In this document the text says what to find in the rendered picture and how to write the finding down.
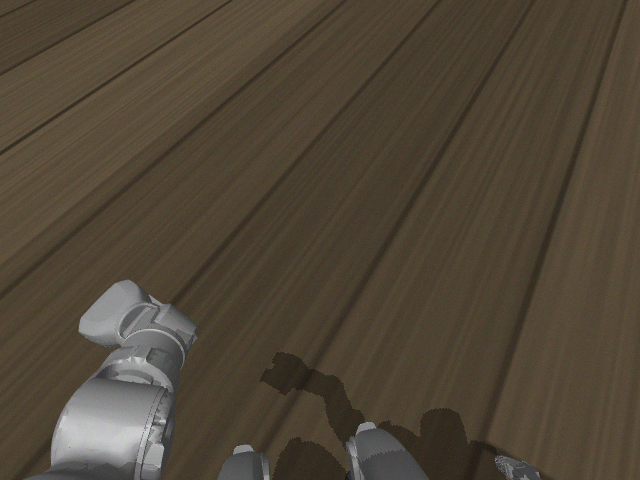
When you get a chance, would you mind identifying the left robot hand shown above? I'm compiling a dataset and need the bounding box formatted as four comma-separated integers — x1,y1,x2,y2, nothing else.
78,279,152,348

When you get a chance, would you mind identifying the cube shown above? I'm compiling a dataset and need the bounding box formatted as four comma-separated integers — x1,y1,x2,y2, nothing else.
149,295,198,344

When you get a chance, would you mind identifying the right robot hand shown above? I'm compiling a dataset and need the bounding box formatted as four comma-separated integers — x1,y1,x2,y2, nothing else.
495,455,542,480

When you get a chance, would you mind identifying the left robot arm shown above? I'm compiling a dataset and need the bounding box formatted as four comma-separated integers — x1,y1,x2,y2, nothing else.
24,301,197,480

